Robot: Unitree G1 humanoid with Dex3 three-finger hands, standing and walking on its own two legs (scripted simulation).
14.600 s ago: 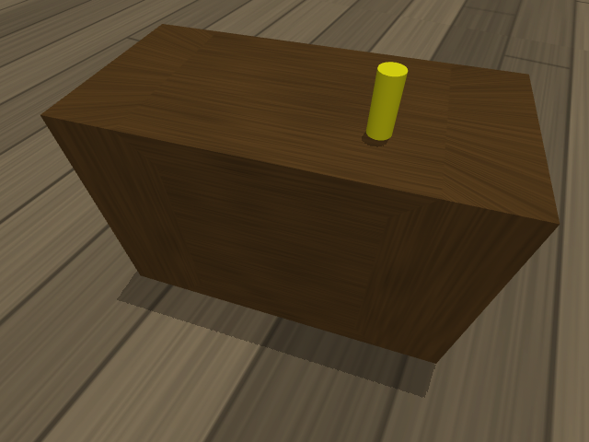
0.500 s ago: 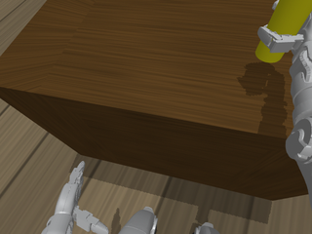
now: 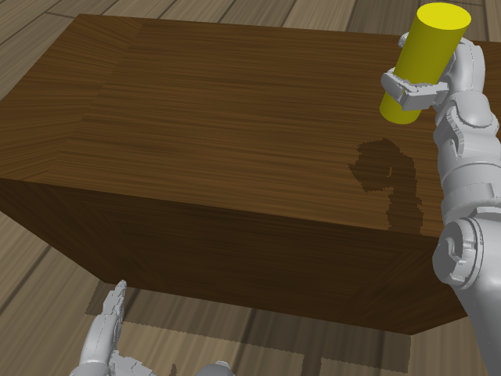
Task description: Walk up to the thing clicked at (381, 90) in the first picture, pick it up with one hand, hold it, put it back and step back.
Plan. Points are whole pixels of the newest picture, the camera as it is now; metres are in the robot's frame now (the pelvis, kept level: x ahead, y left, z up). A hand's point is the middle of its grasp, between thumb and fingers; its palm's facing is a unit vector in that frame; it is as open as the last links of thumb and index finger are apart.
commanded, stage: lift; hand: right
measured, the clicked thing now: (417, 70) +0.53 -0.15 +0.19
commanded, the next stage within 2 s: hold in 1.12 s
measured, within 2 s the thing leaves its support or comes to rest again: neither
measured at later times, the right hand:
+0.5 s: hand (465, 101) +0.41 -0.16 +0.24, palm faces +0.04 +1.00 -0.04, open 8.5 cm
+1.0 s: hand out of the picture +0.33 -0.17 +0.27, palm faces +0.05 +1.00 -0.04, open 8.5 cm
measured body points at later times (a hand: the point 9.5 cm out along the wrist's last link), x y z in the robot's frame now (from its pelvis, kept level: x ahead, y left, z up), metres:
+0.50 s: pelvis -0.01 +0.01 +0.02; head +0.00 +0.03 +0.47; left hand +0.15 +0.26 -0.05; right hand +0.40 -0.21 +0.24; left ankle -0.01 +0.13 -0.71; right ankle -0.02 -0.12 -0.71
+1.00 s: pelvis -0.04 +0.01 +0.02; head -0.06 +0.04 +0.47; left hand +0.13 +0.26 -0.05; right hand +0.32 -0.22 +0.28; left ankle -0.01 +0.13 -0.71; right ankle -0.02 -0.12 -0.71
